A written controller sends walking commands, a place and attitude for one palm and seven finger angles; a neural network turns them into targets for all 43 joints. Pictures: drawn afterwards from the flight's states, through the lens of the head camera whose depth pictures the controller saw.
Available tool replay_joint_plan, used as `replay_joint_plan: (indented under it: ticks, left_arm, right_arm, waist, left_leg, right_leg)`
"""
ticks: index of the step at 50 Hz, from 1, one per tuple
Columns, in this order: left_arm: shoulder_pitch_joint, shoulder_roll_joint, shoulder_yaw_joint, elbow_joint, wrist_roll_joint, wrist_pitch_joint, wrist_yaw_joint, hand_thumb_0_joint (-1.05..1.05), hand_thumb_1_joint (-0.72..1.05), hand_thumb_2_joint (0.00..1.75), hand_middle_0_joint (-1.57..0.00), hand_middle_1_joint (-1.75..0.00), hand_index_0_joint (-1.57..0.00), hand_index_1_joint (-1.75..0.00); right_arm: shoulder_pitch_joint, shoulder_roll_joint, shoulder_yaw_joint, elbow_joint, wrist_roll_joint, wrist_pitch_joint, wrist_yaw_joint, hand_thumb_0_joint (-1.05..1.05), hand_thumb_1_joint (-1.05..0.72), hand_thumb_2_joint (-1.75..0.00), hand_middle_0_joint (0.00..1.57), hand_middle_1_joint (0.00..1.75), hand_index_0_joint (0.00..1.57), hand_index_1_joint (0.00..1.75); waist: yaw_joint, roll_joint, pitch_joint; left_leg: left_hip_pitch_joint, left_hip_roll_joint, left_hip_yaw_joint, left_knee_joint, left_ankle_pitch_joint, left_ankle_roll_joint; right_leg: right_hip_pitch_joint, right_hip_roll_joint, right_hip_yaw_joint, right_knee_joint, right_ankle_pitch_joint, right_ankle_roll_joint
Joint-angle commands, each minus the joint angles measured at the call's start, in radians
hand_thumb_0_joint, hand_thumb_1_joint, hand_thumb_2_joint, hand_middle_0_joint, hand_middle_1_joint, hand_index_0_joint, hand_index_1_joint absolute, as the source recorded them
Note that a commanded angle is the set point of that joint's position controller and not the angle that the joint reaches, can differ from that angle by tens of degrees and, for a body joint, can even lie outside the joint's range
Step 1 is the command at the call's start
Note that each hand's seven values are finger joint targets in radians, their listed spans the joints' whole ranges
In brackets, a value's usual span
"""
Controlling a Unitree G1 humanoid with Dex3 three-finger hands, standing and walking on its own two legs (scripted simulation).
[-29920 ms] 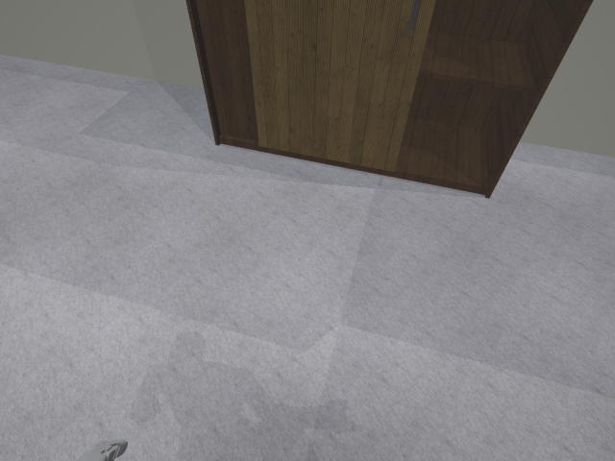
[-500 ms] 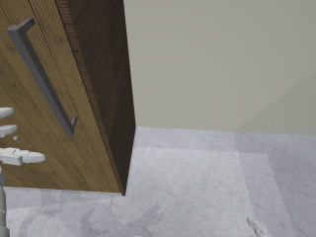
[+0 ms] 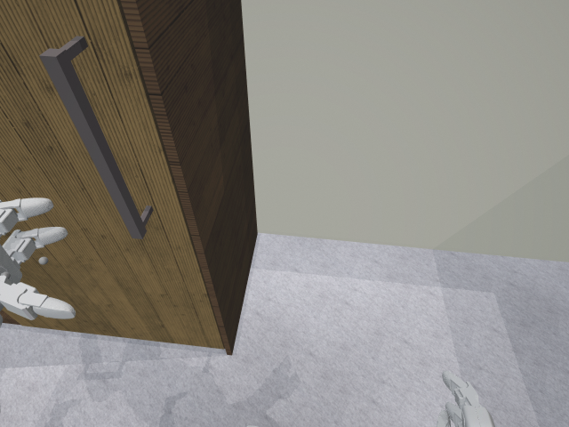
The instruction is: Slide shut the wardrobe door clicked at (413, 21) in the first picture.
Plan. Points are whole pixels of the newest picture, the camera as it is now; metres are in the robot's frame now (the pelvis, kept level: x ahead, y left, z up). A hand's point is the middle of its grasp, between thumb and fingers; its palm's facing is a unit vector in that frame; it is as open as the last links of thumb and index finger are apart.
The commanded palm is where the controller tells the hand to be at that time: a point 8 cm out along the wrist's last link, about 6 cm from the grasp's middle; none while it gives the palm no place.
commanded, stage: draw the hand back to the body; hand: left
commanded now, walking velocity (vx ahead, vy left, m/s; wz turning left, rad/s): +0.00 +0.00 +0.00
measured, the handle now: (113, 155) +0.43 +0.33 +0.15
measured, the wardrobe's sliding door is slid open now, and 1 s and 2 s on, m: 0.00 0.00 0.00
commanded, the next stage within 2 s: step back with the hand held close in 1.42 s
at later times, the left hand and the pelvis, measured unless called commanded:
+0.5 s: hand (27, 271) +0.23 +0.33 +0.14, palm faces +0.39 -0.88 -0.26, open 13.9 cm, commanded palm +0.18 +0.36 +0.16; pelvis -0.01 +0.03 +0.01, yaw -3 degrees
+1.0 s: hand (45, 259) +0.22 +0.29 +0.18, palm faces +0.39 -0.85 -0.36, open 9.2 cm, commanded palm +0.17 +0.33 +0.19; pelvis +0.01 +0.04 +0.02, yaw -5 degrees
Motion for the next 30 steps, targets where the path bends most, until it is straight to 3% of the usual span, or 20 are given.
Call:
replay_joint_plan:
  ticks: [1, 3, 4, 5, 10, 14, 15, 17, 18, 19, 20, 21, 22, 24, 27, 29, 30]
  left_arm:
    - [-0.162, 0.413, 0.162, -0.149, -0.122, -0.098, -0.208, 0.00, -0.55, 0.20, -0.25, -1.15, -0.25, -1.15]
    - [-0.119, 0.421, 0.180, -0.126, -0.160, -0.092, -0.302, 0.00, -0.55, 0.20, -0.25, -1.15, -0.25, -1.15]
    - [-0.094, 0.452, 0.223, -0.126, -0.172, -0.083, -0.319, 0.00, -0.55, 0.20, -0.25, -1.15, -0.25, -1.15]
    - [-0.085, 0.439, 0.218, -0.138, -0.178, -0.070, -0.323, 0.00, -0.55, 0.20, -0.25, -1.15, -0.25, -1.15]
    - [-0.018, 0.329, 0.160, -0.263, -0.187, -0.023, -0.249, 0.00, -0.55, 0.20, -0.25, -1.15, -0.25, -1.15]
    - [-0.007, 0.285, 0.120, -0.450, -0.166, -0.006, -0.180, 0.00, -0.48, 0.24, -0.25, -1.11, -0.25, -1.11]
    - [-0.015, 0.296, 0.125, -0.502, -0.161, -0.001, -0.162, 0.00, -0.44, 0.25, -0.25, -1.09, -0.25, -1.09]
    - [0.024, 0.267, 0.107, -0.542, -0.149, 0.014, -0.132, 0.00, -0.37, 0.29, -0.24, -1.04, -0.24, -1.04]
    - [-0.125, 0.390, 0.145, -0.640, 0.028, -0.042, 0.089, 0.00, -0.33, 0.31, -0.24, -1.02, -0.24, -1.02]
    - [-0.062, 0.294, 0.094, -0.614, 0.048, -0.061, 0.196, 0.00, -0.30, 0.32, -0.24, -1.00, -0.24, -1.00]
    - [0.024, 0.206, 0.037, -0.640, 0.082, -0.071, 0.266, 0.00, -0.26, 0.34, -0.24, -0.98, -0.24, -0.98]
    - [0.106, 0.160, 0.013, -0.669, 0.106, -0.080, 0.316, 0.00, -0.22, 0.36, -0.24, -0.96, -0.24, -0.96]
    - [0.133, 0.143, -0.002, -0.745, 0.130, -0.091, 0.357, 0.00, -0.19, 0.37, -0.24, -0.94, -0.24, -0.94]
    - [0.161, 0.127, -0.022, -0.786, 0.168, -0.099, 0.415, 0.00, -0.12, 0.41, -0.24, -0.89, -0.24, -0.89]
    - [0.229, 0.068, -0.067, -0.776, 0.198, -0.092, 0.461, 0.00, -0.01, 0.46, -0.23, -0.83, -0.23, -0.83]
    - [0.192, 0.104, -0.045, -0.797, 0.217, -0.095, 0.476, 0.00, 0.07, 0.50, -0.23, -0.79, -0.23, -0.79]
    - [0.217, 0.061, -0.080, -0.811, 0.221, -0.092, 0.480, 0.00, 0.10, 0.51, -0.23, -0.77, -0.23, -0.77]
  right_arm:
    - [-0.079, -0.159, -0.048, -0.183, 0.013, -0.084, -0.011, 0.00, -0.90, -0.90, 0.20, 0.30, 0.20, 0.30]
    - [-0.088, -0.167, -0.048, -0.216, 0.019, -0.089, -0.001, 0.00, -0.90, -0.90, 0.20, 0.30, 0.20, 0.30]
    - [-0.081, -0.165, -0.050, -0.229, 0.021, -0.092, 0.009, 0.00, -0.90, -0.90, 0.20, 0.30, 0.20, 0.30]
    - [-0.083, -0.160, -0.048, -0.243, 0.025, -0.093, 0.018, 0.00, -0.90, -0.90, 0.20, 0.30, 0.20, 0.30]
    - [-0.082, -0.152, -0.056, -0.282, 0.037, -0.111, 0.047, 0.00, -0.90, -0.90, 0.20, 0.30, 0.20, 0.30]
    - [-0.098, -0.148, -0.056, -0.291, 0.035, -0.124, 0.042, 0.00, -0.90, -0.90, 0.20, 0.30, 0.20, 0.30]
    - [-0.102, -0.146, -0.056, -0.286, 0.032, -0.128, 0.039, 0.00, -0.90, -0.90, 0.20, 0.30, 0.20, 0.30]
    - [-0.103, -0.139, -0.048, -0.280, 0.030, -0.135, 0.033, 0.00, -0.90, -0.90, 0.20, 0.30, 0.20, 0.30]
    - [-0.120, -0.147, -0.062, -0.241, -0.023, -0.123, 0.051, 0.00, -0.90, -0.90, 0.20, 0.30, 0.20, 0.30]
    - [-0.130, -0.139, -0.061, -0.218, -0.029, -0.125, 0.051, 0.00, -0.90, -0.90, 0.20, 0.30, 0.20, 0.30]
    - [-0.130, -0.130, -0.064, -0.210, -0.028, -0.117, 0.052, 0.00, -0.90, -0.90, 0.20, 0.30, 0.20, 0.30]
    - [-0.121, -0.122, -0.062, -0.202, -0.026, -0.110, 0.057, 0.00, -0.90, -0.90, 0.20, 0.30, 0.20, 0.30]
    - [-0.115, -0.120, -0.063, -0.201, -0.030, -0.106, 0.063, 0.00, -0.90, -0.90, 0.20, 0.30, 0.20, 0.30]
    - [-0.108, -0.122, -0.064, -0.186, -0.036, -0.094, 0.070, 0.00, -0.90, -0.90, 0.20, 0.30, 0.20, 0.30]
    - [-0.124, -0.107, -0.070, -0.180, -0.036, -0.064, 0.073, 0.00, -0.90, -0.90, 0.20, 0.30, 0.20, 0.30]
    - [-0.132, -0.112, -0.070, -0.172, -0.038, -0.045, 0.071, 0.00, -0.90, -0.90, 0.20, 0.30, 0.20, 0.30]
    - [-0.136, -0.102, -0.071, -0.176, -0.040, -0.038, 0.071, 0.00, -0.90, -0.90, 0.20, 0.30, 0.20, 0.30]
  waist:
    - [-0.012, 0.057, -0.182]
    - [-0.011, 0.021, -0.188]
    - [0.007, 0.025, -0.198]
    - [0.011, 0.025, -0.191]
    - [0.010, 0.041, -0.149]
    - [0.006, 0.061, -0.141]
    - [0.007, 0.096, -0.146]
    - [0.004, 0.094, -0.101]
    - [0.008, 0.108, -0.013]
    - [-0.015, 0.124, 0.057]
    - [-0.021, 0.129, 0.040]
    - [-0.019, 0.149, 0.011]
    - [-0.015, 0.161, -0.060]
    - [-0.016, 0.123, -0.099]
    - [-0.022, 0.045, -0.049]
    - [-0.017, 0.046, -0.053]
    - [-0.020, 0.049, -0.031]
  left_leg:
    - [0.257, 0.009, -0.105, -0.038, 0.121, -0.007]
    - [0.223, 0.012, -0.106, -0.012, 0.120, -0.004]
    - [0.207, 0.012, -0.106, 0.000, 0.129, -0.005]
    - [0.207, 0.015, -0.106, -0.004, 0.130, -0.006]
    - [0.243, 0.033, -0.114, -0.025, 0.058, -0.012]
    - [0.291, 0.044, -0.129, -0.062, 0.005, -0.013]
    - [0.307, 0.047, -0.135, -0.079, -0.003, -0.016]
    - [0.322, 0.053, -0.159, -0.134, -0.086, -0.021]
    - [0.267, 0.044, -0.178, -0.195, -0.211, -0.043]
    - [0.248, 0.052, -0.190, -0.230, -0.323, -0.054]
    - [0.273, 0.059, -0.198, -0.261, -0.379, -0.053]
    - [0.304, 0.066, -0.208, -0.288, -0.395, -0.052]
    - [0.342, 0.070, -0.220, -0.308, -0.362, -0.054]
    - [0.378, 0.081, -0.227, -0.330, -0.291, -0.060]
    - [0.387, 0.097, -0.220, -0.374, -0.301, -0.060]
    - [0.405, 0.096, -0.212, -0.387, -0.270, -0.065]
    - [0.413, 0.101, -0.209, -0.394, -0.240, -0.071]
  right_leg:
    - [-0.096, -0.033, 0.166, -0.098, 0.279, 0.054]
    - [-0.086, -0.053, 0.219, -0.095, 0.325, 0.092]
    - [-0.072, -0.059, 0.230, -0.087, 0.346, 0.100]
    - [-0.080, -0.060, 0.226, -0.084, 0.346, 0.100]
    - [-0.153, -0.049, 0.214, -0.099, 0.176, 0.095]
    - [-0.171, -0.031, 0.188, -0.109, 0.086, 0.082]
    - [-0.166, -0.028, 0.173, -0.110, 0.083, 0.071]
    - [-0.183, -0.011, 0.126, -0.110, 0.050, 0.061]
    - [-0.208, -0.023, 0.159, -0.203, -0.004, 0.022]
    - [-0.227, -0.036, 0.152, -0.223, -0.047, 0.015]
    - [-0.193, -0.045, 0.148, -0.218, -0.061, 0.015]
    - [-0.157, -0.044, 0.136, -0.206, -0.035, 0.013]
    - [-0.100, -0.043, 0.126, -0.186, 0.018, 0.010]
    - [-0.048, -0.035, 0.123, -0.186, 0.077, 0.013]
    - [-0.015, -0.035, 0.127, -0.212, 0.071, 0.020]
    - [0.012, -0.033, 0.130, -0.233, 0.096, 0.022]
    - [0.022, -0.037, 0.127, -0.234, 0.102, 0.021]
